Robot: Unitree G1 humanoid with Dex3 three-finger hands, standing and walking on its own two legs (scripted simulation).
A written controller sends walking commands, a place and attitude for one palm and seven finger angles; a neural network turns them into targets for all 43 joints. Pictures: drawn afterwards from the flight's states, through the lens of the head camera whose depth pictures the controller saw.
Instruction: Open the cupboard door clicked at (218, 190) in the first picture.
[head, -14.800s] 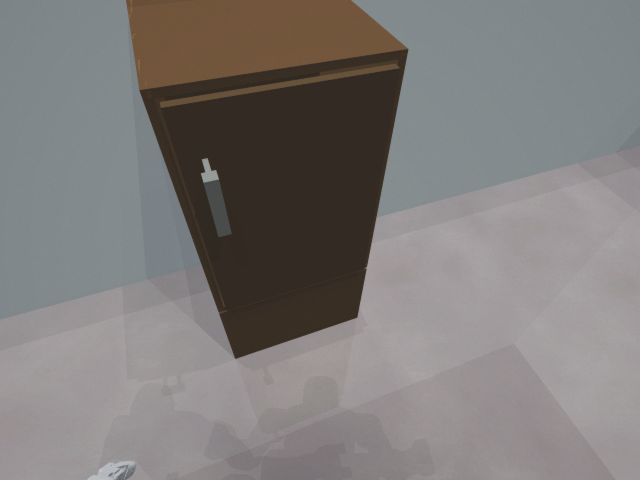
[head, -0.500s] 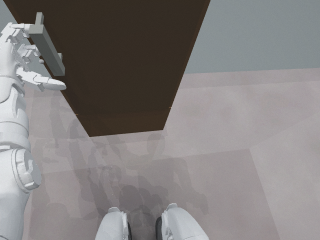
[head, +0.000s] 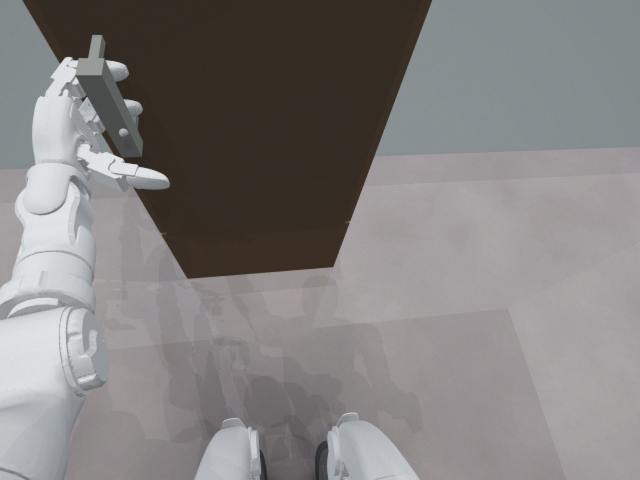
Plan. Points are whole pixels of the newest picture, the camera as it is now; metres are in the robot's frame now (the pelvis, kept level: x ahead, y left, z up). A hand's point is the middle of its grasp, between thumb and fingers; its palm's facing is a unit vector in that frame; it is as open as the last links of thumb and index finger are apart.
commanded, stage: slide the fingers in behind the handle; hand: left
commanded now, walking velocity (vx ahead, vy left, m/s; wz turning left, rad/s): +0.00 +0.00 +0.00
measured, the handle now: (115, 99) +0.57 +0.21 +0.07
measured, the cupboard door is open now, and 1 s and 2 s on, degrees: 0 0 22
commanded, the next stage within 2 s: close the thumb around the handle in 0.54 s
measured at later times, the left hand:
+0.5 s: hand (130, 134) +0.51 +0.19 +0.07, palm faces +0.04 -1.00 -0.02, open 14.0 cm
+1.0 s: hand (130, 133) +0.51 +0.19 +0.07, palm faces +0.05 -1.00 -0.02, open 10.4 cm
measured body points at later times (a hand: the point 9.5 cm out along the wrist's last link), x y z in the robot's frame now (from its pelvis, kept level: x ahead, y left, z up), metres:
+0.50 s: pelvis +0.00 +0.00 +0.00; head +0.13 +0.02 +0.43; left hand +0.50 +0.24 +0.07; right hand -0.01 -0.26 -0.11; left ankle +0.01 +0.09 -0.66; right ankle +0.00 -0.10 -0.66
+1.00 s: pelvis +0.00 +0.00 +0.00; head +0.13 +0.02 +0.43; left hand +0.50 +0.24 +0.07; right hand +0.00 -0.26 -0.11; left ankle +0.01 +0.09 -0.66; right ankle +0.00 -0.10 -0.66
